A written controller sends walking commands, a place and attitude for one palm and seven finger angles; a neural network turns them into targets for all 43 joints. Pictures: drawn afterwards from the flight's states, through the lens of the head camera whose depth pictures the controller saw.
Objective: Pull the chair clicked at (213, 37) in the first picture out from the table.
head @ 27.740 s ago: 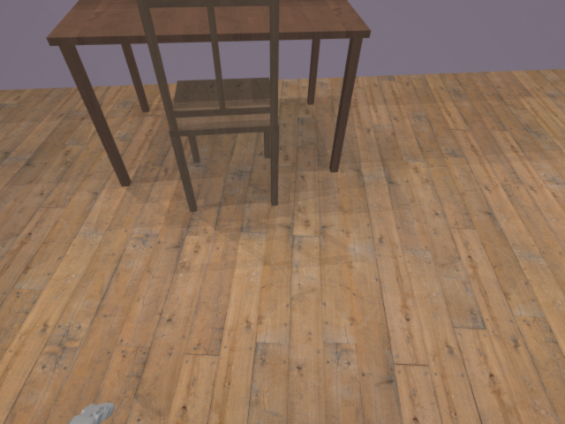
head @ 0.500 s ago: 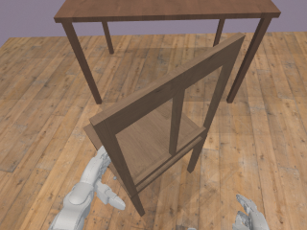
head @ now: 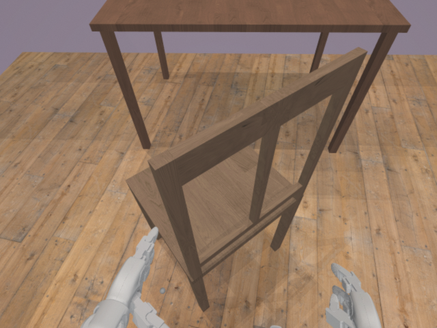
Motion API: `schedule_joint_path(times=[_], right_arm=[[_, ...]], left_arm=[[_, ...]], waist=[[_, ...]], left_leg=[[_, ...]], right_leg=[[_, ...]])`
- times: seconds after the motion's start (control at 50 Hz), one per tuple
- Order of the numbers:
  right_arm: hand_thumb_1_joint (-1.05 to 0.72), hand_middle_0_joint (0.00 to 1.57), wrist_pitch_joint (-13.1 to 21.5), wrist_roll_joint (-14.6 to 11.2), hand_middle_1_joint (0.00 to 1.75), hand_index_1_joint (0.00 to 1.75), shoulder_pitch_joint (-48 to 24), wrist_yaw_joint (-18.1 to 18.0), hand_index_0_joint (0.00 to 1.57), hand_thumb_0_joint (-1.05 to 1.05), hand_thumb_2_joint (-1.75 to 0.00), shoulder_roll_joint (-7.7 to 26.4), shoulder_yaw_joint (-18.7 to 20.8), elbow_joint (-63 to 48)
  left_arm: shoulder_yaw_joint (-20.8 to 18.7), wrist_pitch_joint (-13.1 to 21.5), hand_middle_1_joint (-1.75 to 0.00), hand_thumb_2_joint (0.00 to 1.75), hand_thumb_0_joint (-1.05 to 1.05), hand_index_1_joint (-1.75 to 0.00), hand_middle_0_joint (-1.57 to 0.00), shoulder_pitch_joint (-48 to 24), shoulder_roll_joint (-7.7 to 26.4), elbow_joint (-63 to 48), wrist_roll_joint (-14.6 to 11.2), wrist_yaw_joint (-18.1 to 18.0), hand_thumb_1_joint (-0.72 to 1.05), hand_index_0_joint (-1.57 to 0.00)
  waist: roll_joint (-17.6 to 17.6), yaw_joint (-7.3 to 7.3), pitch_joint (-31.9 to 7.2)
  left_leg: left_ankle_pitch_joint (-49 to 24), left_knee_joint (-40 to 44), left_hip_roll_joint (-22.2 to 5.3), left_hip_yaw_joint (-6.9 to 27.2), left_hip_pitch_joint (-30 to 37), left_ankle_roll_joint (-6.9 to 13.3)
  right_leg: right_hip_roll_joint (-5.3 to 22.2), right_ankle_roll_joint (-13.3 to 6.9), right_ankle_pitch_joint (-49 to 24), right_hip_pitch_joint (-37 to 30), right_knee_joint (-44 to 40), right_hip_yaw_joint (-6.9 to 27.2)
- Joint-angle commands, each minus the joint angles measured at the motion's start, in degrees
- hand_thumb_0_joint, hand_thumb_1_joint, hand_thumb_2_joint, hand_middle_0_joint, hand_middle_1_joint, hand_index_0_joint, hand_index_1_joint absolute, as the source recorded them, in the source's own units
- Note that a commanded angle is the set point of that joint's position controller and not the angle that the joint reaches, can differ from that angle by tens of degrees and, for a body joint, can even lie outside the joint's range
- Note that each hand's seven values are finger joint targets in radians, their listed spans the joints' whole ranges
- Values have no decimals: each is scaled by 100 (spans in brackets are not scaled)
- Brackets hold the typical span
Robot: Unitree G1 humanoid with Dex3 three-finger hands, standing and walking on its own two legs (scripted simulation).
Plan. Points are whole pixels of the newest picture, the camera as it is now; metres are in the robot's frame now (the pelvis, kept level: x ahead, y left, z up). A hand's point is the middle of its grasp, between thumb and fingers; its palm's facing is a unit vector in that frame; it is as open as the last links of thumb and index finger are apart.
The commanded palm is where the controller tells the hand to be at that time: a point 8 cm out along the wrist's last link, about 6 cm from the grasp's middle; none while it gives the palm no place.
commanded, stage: draw the fingers out of the gap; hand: left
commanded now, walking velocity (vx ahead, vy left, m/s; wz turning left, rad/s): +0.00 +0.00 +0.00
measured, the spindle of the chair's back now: (260, 183) +0.41 -0.08 -0.01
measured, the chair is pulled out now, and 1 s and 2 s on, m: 0.55 0.55 0.55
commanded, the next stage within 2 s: draw the hand back to the body in 0.36 s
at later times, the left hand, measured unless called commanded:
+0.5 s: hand out of the picture +0.13 +0.10 -0.02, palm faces -0.20 -0.97 -0.14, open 17.5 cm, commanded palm +0.11 +0.16 +0.00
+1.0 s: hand (104, 305) +0.16 +0.16 +0.08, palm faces +0.03 -0.99 -0.13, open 17.3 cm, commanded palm +0.12 +0.22 +0.09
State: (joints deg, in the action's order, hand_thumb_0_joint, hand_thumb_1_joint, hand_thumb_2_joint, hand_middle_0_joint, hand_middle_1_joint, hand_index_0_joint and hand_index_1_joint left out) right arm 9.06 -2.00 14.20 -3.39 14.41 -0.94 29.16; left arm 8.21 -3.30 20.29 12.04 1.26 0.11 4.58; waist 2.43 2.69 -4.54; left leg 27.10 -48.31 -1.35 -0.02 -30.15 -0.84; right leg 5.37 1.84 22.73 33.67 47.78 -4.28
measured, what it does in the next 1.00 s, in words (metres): stands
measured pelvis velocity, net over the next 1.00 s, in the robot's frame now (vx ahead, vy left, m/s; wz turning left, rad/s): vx -0.02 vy -0.01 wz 0.01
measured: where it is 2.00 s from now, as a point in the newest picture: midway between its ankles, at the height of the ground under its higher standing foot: outside the picture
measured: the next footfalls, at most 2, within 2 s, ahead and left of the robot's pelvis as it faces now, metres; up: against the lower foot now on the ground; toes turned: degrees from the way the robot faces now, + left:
none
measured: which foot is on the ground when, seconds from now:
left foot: down 0.00-1.00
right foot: down 0.00-1.00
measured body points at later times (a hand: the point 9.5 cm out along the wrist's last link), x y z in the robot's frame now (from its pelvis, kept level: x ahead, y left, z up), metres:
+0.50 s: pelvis -0.01 +0.00 -0.02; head +0.02 -0.01 +0.43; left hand +0.13 +0.15 -0.01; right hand +0.17 -0.24 -0.08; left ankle -0.03 +0.13 -0.70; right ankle +0.01 -0.14 -0.70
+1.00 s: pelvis -0.02 -0.01 -0.02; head +0.01 -0.03 +0.43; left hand +0.15 +0.21 +0.09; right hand +0.17 -0.24 -0.10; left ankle -0.03 +0.13 -0.70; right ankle +0.01 -0.14 -0.70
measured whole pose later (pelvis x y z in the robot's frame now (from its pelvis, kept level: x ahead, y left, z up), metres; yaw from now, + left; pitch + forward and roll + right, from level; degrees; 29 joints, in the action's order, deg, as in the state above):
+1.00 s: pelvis -0.02 -0.01 -0.02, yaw +0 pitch +8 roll -1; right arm 11.7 -4.5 14.0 -6.0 11.1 -0.1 30.0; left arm -5.6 12.6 39.5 14.3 -24.6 -14.1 7.1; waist 3.9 -0.3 -6.2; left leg 30.4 -57.1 -2.8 1.8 -35.2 -1.9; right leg 4.2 0.8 25.5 37.7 55.1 -5.5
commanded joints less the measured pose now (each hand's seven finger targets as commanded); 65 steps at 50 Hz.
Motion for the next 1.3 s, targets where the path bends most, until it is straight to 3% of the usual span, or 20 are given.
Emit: schedule_joint_path(times=[0.0, 0.22, 0.36, 0.44, 0.46, 0.48, 0.54, 0.66, 0.68, 0.74, 0.76, 0.82, 0.84, 0.96, 0.98, 1.0, 1.02, 1.04, 1.14, 1.28], right_arm=[[-90, 20, 337, 2, 30, 30, -298, -63, 20, 0, -90, 671, 298, -1019], [-90, 20, 246, -7, 30, 30, -411, -103, 20, 0, -90, 541, 291, -1325], [-90, 20, 226, 4, 30, 30, -407, -182, 20, 0, -90, 494, 325, -1416], [-90, 20, 180, -12, 30, 30, -469, -221, 20, 0, -90, 437, 378, -1438], [-90, 20, 194, -21, 30, 30, -428, -222, 20, 0, -90, 427, 360, -1473], [-90, 20, 373, -24, 30, 30, -505, -234, 20, 0, -90, 326, 301, -1463], [-90, 20, 556, -28, 30, 30, -393, -232, 20, 0, -90, 394, 327, -1173], [-90, 20, 693, -24, 30, 30, -407, -27, 20, 0, -90, 334, 433, -852], [-90, 20, 669, -34, 30, 30, -487, 21, 20, 0, -90, 354, 475, -808], [-90, 20, 534, -109, 30, 30, -710, 47, 20, 0, -90, 413, 493, -1031], [-90, 20, 486, -137, 30, 30, -653, 19, 20, 0, -90, 424, 450, -1142], [-90, 20, 418, -213, 30, 30, -761, -172, 20, 0, -90, 352, 440, -1221], [-90, 20, 423, -219, 30, 30, -812, -230, 20, 0, -90, 323, 405, -1175], [-90, 20, 751, -249, 30, 30, -587, -339, 20, 0, -90, 355, 295, -809], [-90, 20, 471, -115, 30, 30, -469, -459, 20, 0, -90, 281, 375, -876], [-90, 20, 403, -67, 30, 30, -395, -458, 20, 0, -90, 192, 296, -1002], [-90, 20, 371, -75, 30, 30, -426, -454, 20, 0, -90, 209, 326, -947], [-90, 20, 338, -58, 30, 30, -478, -441, 20, 0, -90, 223, 315, -892], [-90, 20, 262, 8, 30, 30, -673, -488, 20, 0, -90, 303, 247, -744], [-90, 20, 355, 58, 30, 30, -735, -464, 20, 0, -90, 304, 181, -508]], left_arm=[[-28, 315, 0, 20, 0, 0, 0, 11, 225, -1624, 18, -94, -55, 0], [230, 149, 0, 20, 0, 0, 0, 1194, 81, -2352, 186, -228, -55, 0], [154, 203, 0, 20, 0, 0, 0, 1730, 212, -2750, 262, -249, -55, 0], [-100, 222, 0, 20, 0, 0, 0, 2229, 383, -2809, 275, -234, -55, 0], [65, 252, 0, 20, 0, 0, 0, 2227, 273, -2928, 271, -205, -55, 0], [-247, 916, 0, 20, 0, 0, 0, 1850, -396, -3588, -777, -280, -55, 0], [-557, 1526, 0, 20, 0, 0, 0, 1983, 44, -3528, -827, -370, -55, 0], [-467, 2831, 0, 20, 0, 0, 0, 1981, -112, -3334, -808, -103, -55, 0], [-593, 3007, 0, 20, 0, 0, 0, 2008, 55, -3181, -793, 8, -55, 0], [-788, 2655, 0, 20, 0, 0, 0, 2420, 253, -3043, -761, 304, -55, 0], [-853, 2472, 0, 20, 0, 0, 0, 2268, 330, -3272, -824, 374, -55, 0], [-1554, 2041, 0, 20, 0, 0, 0, 2130, 733, -3897, -1173, 329, -55, 0], [-1743, 1991, 0, 20, 0, 0, 0, 2114, 800, -3942, -1261, 255, -55, 0], [-1869, 2076, -4, 29, 0, -4, -2, 1663, 652, -3776, -1628, 300, -37, -2], [-2265, 1466, -5, 31, 0, -5, -3, 2165, 1626, -3585, -631, -571, -33, -3], [-1797, 1239, -5, 32, 0, -5, -4, 2208, 942, -3932, -513, -872, -30, -4], [-1713, 1114, -6, 34, 0, -6, -4, 2233, 798, -3790, -460, -1007, -26, -4], [-1664, 1030, -7, 36, 0, -7, -4, 2195, 718, -3785, -379, -1105, -22, -4], [-2030, 926, -10, 44, 0, -10, -7, 1775, 1269, -3991, -215, -1472, -4, -7], [-2367, 932, -16, 57, 0, -16, -10, 1337, 1394, -3983, -179, -1622, 21, -10]], waist=[[-244, 33, -1102], [-273, -21, -857], [-383, -28, -782], [-380, -138, -812], [-327, -68, -798], [-606, -152, -689], [-281, -197, -854], [-198, -163, -786], [-233, -175, -740], [-88, -303, -851], [-95, -239, -935], [-378, -339, -1161], [-369, -394, -1092], [-504, -200, -620], [-130, -643, -789], [-90, -436, -507], [-235, -395, -347], [-44, -415, -314], [-145, -479, -90], [111, -533, 116]], left_leg=[[-1969, 628, 75, 120, 305, 148], [-1503, 458, 108, 128, -77, 160], [-1266, 284, 154, 101, -346, 197], [-1193, 185, 173, 64, -518, 202], [-1184, 157, 181, 54, -482, 213], [-1121, -21, 237, 118, -620, 126], [-1077, -117, 209, 135, -659, 119], [-1101, -487, 141, 135, -1017, 60], [-990, -563, 112, 153, -1161, 51], [-623, -313, 105, 101, -1120, 97], [-511, -196, 120, 92, -1042, 117], [-496, -95, 131, 83, -864, 151], [-513, -36, 135, 108, -843, 141], [-831, 198, 98, 165, -484, 128], [-882, 480, -45, 41, -147, 59], [-893, 633, 2, 10, 27, 59], [-926, 695, -28, 37, 113, 44], [-1082, 778, -16, 22, 237, 61], [-1441, 1320, -56, 73, 861, 90], [-2071, 1930, -100, 68, 1614, 78]], right_leg=[[-214, -229, -1550, -743, -399, -145], [-215, -245, -1101, -475, -257, -144], [-229, -246, -915, -351, -183, -97], [-236, -265, -840, -356, -134, -56], [-233, -255, -850, -302, -134, -40], [-301, -229, -810, -102, -72, -246], [-315, -266, -648, -66, 48, -174], [-329, -269, -687, 367, 443, -99], [-322, -280, -584, 445, 512, -68], [-270, -283, -165, 102, 266, 43], [-262, -265, -48, -33, 170, 50], [-240, -221, 43, -468, -100, 162], [-274, -241, 68, -525, -163, 123], [-340, -195, -293, -617, -551, 63], [-136, -333, -399, -1109, -775, 435], [-80, -295, -559, -1094, -920, 282], [-75, -283, -664, -1080, -963, 213], [-84, -301, -817, -1252, -1048, 209], [-106, -306, -1215, -1755, -1404, 58], [-128, -318, -1790, -2265, -1756, 17]])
